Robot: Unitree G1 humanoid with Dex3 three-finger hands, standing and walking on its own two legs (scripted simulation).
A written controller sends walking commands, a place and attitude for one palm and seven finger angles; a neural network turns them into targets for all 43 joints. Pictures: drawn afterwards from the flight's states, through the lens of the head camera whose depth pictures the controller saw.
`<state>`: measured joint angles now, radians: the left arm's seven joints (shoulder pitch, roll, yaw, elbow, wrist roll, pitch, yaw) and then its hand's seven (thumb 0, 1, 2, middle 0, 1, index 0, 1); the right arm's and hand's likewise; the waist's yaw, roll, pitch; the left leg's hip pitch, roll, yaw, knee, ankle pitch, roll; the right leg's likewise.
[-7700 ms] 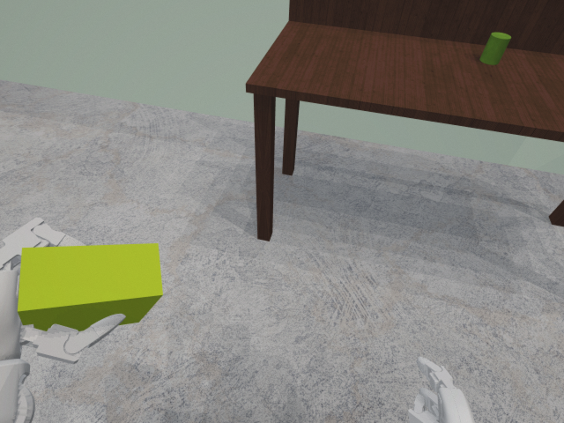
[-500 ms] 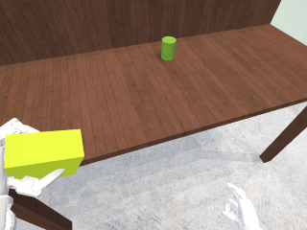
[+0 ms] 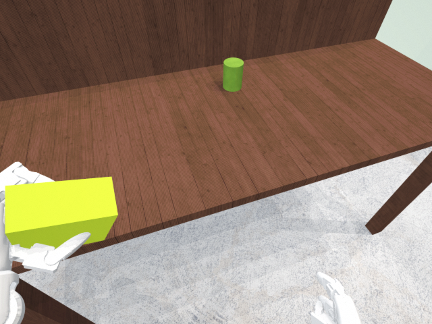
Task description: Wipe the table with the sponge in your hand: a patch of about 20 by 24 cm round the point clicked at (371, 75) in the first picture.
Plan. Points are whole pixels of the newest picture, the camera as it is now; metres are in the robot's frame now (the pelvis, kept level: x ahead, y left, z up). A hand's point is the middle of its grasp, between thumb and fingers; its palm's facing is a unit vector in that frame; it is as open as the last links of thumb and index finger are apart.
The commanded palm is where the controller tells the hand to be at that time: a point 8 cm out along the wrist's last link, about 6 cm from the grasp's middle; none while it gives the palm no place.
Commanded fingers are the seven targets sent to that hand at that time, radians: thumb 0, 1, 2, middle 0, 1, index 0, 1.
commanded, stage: shuffle to correct the standing spot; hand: left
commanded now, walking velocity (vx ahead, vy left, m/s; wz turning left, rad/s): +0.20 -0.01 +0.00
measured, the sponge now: (79, 216) +0.23 +0.22 +0.15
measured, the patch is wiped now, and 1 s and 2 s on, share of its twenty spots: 0.00 0.00 0.00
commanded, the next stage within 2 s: come to a stop and stand still in 0.22 s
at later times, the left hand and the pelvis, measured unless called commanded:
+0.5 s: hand (97, 152) +0.33 +0.22 +0.18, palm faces +0.37 -0.80 -0.48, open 9.6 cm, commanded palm +0.26 +0.27 +0.18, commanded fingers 0.00 0.10 1.30 -1.20 -1.60 -1.20 -1.60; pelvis +0.11 -0.02 -0.02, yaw +2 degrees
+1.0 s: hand (73, 136) +0.36 +0.27 +0.18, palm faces +0.40 -0.83 -0.40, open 9.6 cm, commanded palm +0.30 +0.30 +0.18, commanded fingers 0.00 0.10 1.30 -1.20 -1.60 -1.20 -1.60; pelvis +0.14 +0.03 +0.01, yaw -1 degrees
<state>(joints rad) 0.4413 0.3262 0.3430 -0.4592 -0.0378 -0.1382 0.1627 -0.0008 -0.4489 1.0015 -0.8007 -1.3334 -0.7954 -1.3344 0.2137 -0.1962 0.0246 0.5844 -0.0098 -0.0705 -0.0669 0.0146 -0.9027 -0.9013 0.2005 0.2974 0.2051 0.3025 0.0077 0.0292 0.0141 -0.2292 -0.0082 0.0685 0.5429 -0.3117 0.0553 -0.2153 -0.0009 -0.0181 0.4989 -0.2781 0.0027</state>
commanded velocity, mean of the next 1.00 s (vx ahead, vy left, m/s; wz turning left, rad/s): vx -0.04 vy -0.02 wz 0.00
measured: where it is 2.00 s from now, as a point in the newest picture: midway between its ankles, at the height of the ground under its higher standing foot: outside the picture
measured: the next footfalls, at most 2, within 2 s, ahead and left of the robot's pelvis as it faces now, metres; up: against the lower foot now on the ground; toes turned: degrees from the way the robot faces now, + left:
right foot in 0.44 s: +0.22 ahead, -0.09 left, +0.00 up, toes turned -6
left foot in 0.72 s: +0.21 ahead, +0.16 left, +0.00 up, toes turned +2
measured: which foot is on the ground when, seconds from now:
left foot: down 0.00-0.44, up 0.46-0.70, down 0.72-1.00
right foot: down 0.00-0.22, up 0.24-0.42, down 0.44-1.00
